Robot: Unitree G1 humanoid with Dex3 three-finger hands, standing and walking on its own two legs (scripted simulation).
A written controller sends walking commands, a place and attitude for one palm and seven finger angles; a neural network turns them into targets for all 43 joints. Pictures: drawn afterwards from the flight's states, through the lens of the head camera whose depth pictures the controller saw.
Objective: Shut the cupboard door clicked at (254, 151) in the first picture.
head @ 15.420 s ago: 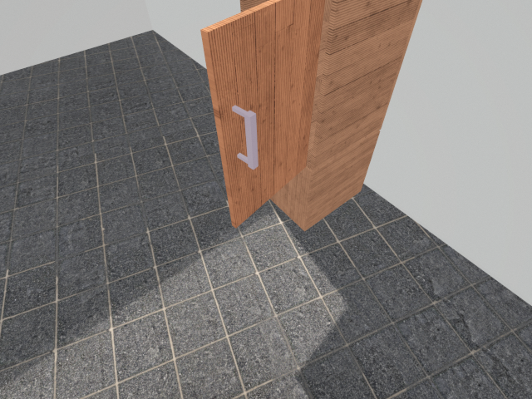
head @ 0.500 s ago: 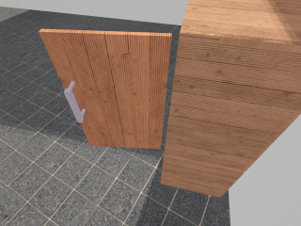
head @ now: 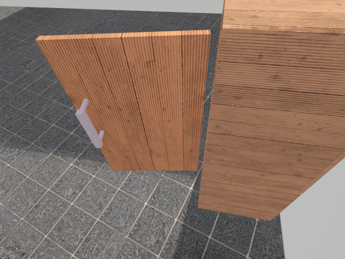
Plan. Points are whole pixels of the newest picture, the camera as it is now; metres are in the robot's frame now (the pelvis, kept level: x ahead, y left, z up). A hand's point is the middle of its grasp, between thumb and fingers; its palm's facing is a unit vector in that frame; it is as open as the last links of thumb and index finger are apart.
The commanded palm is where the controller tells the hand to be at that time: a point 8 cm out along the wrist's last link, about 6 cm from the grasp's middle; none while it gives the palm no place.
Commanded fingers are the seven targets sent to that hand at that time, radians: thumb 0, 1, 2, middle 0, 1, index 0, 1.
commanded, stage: shuffle to correct the standing spot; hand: left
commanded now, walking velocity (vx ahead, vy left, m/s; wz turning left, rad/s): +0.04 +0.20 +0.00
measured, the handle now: (92, 125) +0.45 +0.27 +0.01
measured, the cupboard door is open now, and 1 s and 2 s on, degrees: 100 100 100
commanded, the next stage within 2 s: come to a stop and stand still in 0.16 s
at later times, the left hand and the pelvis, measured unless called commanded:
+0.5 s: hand out of the picture +0.02 +0.31 -0.18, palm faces +0.09 -0.97 -0.22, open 7.4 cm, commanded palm none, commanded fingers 0.00 0.90 0.90 -0.20 -0.30 -0.20 -0.30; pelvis +0.02 +0.10 +0.01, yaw +1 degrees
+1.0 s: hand out of the picture +0.03 +0.23 -0.15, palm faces +0.02 -0.97 -0.22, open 7.3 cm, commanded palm none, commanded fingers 0.00 0.90 0.90 -0.20 -0.30 -0.20 -0.30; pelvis -0.02 +0.05 +0.01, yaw +0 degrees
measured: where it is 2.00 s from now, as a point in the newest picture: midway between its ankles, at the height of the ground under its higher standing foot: outside the picture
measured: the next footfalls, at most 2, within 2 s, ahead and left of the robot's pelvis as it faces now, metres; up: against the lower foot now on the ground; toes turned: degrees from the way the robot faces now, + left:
left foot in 0.38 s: +0.10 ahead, +0.22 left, +0.00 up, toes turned +6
right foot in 0.84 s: +0.00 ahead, -0.04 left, +0.00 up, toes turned -3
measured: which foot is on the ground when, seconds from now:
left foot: up 0.00-0.36, down 0.38-0.84, up 0.86-1.00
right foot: down 0.00-0.38, up 0.40-0.82, down 0.84-1.00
